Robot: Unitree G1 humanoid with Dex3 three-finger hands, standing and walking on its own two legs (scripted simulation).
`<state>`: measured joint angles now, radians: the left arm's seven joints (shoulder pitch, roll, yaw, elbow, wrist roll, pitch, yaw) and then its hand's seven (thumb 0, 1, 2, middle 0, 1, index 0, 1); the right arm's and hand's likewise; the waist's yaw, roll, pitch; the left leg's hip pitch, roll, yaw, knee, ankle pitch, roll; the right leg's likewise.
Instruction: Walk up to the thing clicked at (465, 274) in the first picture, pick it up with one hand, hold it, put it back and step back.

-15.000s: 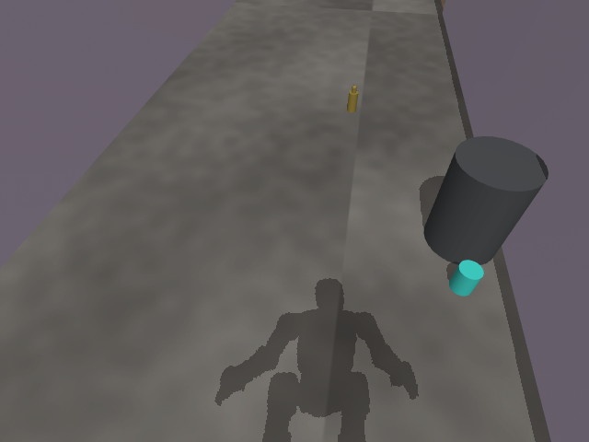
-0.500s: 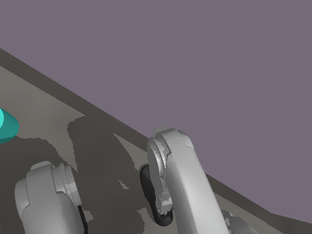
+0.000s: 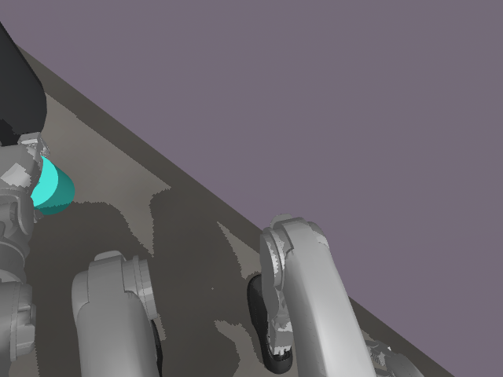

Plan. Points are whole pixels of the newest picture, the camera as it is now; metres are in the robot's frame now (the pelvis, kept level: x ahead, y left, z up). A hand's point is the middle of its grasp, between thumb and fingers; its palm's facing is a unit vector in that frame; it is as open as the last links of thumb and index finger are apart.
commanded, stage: settle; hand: left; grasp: from above
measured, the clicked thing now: (38, 186) +0.45 +0.28 -0.24
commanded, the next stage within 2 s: lift in 0.34 s
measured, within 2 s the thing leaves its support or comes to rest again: neither
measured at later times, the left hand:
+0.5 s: hand out of the picture +0.43 +0.29 -0.12, palm faces -0.46 -0.05 -0.89, open 11.5 cm
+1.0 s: hand out of the picture +0.39 +0.29 -0.02, palm faces -0.46 -0.09 -0.88, open 11.5 cm
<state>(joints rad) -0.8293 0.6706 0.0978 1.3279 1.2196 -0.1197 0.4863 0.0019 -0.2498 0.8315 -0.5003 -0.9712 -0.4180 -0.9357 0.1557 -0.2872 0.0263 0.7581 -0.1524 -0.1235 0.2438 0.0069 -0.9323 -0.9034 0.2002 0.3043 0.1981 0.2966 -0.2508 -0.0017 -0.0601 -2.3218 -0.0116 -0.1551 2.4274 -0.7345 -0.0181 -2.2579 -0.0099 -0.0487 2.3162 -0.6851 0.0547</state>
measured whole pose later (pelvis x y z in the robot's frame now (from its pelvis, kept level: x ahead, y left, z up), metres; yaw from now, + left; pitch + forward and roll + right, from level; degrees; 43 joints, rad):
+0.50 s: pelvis -0.01 +0.00 +0.04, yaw +2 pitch +35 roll -7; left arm -0.86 0.65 0.05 1.27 1.22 -0.17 0.31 0.01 -0.27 0.77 -0.61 -0.85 -0.53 -0.83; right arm 0.17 -0.29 0.00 0.71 -0.10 -0.04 0.14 0.01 -0.93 -0.90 0.20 0.30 0.20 0.30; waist -0.21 0.03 -0.09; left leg -2.22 -0.01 -0.12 2.29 -0.69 -0.01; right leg -2.16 -0.02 -0.03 2.20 -0.65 0.05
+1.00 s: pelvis -0.01 +0.00 +0.12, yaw +4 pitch +35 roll -6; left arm -0.60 0.58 -0.02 0.91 1.08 -0.07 0.16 -0.01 -0.26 0.78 -0.60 -0.86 -0.51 -0.84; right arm 0.20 -0.27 -0.03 0.65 -0.02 0.02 0.08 0.01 -0.93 -0.91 0.20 0.30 0.20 0.30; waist -0.16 0.04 -0.17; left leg -1.98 0.00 -0.09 2.04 -0.67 0.00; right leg -1.93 -0.03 -0.02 1.96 -0.64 0.06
